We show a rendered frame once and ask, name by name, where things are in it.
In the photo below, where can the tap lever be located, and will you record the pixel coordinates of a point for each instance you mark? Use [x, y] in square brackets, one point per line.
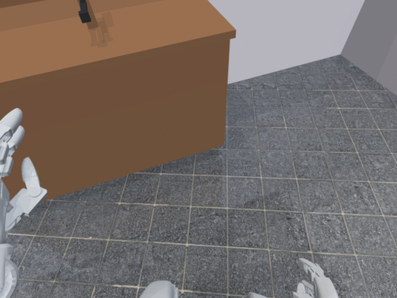
[84, 15]

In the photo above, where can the left robot forearm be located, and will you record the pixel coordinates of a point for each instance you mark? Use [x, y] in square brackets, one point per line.
[9, 273]

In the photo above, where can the right robot hand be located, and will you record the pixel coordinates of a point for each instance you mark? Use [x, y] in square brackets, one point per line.
[322, 286]

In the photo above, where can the left robot hand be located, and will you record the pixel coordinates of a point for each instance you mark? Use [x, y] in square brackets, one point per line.
[26, 200]

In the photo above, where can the counter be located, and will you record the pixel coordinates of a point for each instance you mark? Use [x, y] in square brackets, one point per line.
[144, 83]

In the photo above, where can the left robot thigh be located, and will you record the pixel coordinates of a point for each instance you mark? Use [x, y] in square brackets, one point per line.
[160, 289]

